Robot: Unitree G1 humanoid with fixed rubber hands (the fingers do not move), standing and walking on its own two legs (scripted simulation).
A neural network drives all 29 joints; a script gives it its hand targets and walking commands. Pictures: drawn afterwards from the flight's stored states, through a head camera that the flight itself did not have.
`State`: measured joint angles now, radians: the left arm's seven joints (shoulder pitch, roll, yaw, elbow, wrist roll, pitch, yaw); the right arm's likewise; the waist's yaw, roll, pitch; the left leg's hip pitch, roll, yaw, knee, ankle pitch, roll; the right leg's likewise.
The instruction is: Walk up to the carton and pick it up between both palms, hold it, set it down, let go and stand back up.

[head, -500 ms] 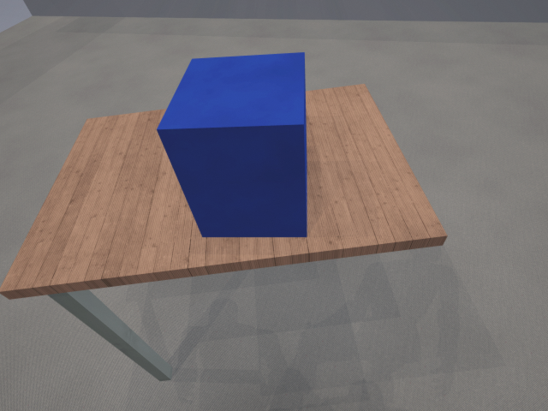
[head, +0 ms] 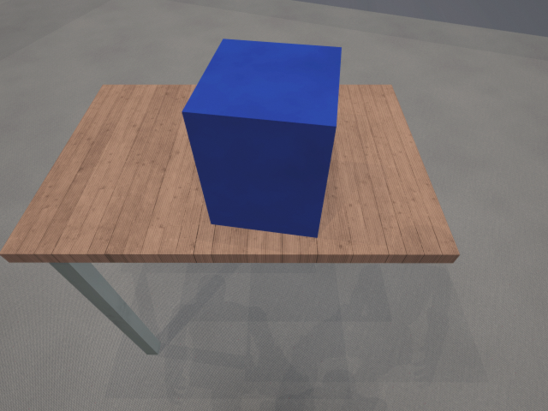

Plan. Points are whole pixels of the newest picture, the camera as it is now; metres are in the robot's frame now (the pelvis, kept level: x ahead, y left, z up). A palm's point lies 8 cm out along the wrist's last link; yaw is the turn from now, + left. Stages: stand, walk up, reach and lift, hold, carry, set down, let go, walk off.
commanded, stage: walk up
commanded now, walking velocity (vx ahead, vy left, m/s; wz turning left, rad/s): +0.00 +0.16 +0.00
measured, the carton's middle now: (271, 141) +0.52 +0.06 +0.09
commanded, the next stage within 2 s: stand in 0.90 s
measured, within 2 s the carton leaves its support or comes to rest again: neither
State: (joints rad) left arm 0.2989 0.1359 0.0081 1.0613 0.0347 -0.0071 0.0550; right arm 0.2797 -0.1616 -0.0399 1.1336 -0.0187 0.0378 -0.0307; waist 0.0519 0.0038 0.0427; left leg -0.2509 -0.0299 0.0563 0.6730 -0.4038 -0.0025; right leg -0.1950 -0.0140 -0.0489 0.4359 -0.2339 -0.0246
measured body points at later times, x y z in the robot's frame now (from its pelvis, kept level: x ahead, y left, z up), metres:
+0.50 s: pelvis +0.00 +0.10 +0.00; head +0.02 +0.12 +0.45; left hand -0.03 +0.31 -0.17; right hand +0.01 -0.12 -0.15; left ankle +0.02 +0.19 -0.74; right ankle -0.03 -0.03 -0.73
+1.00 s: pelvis +0.01 +0.09 +0.00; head +0.02 +0.09 +0.45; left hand -0.01 +0.29 -0.16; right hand -0.02 -0.12 -0.16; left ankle +0.01 +0.19 -0.74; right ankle -0.02 -0.01 -0.74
